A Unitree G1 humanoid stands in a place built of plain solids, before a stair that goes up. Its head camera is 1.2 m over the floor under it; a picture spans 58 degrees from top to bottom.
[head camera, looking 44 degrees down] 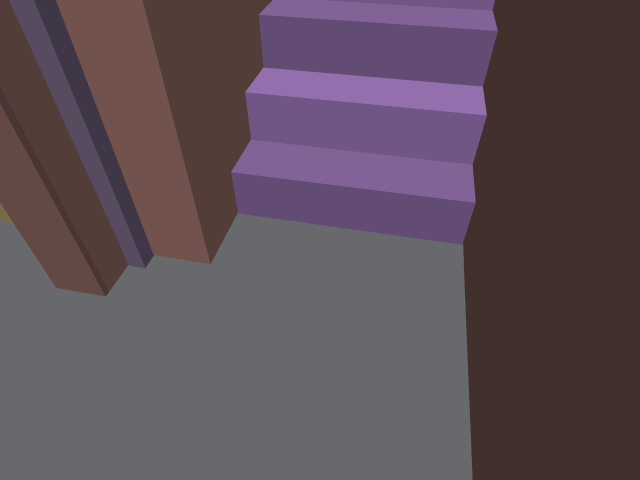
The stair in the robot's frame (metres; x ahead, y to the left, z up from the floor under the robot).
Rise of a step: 0.21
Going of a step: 0.25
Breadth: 0.93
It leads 12 degrees to the right of straight ahead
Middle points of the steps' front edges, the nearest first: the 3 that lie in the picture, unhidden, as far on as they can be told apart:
1.31 -0.11 0.21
1.55 -0.16 0.43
1.80 -0.21 0.64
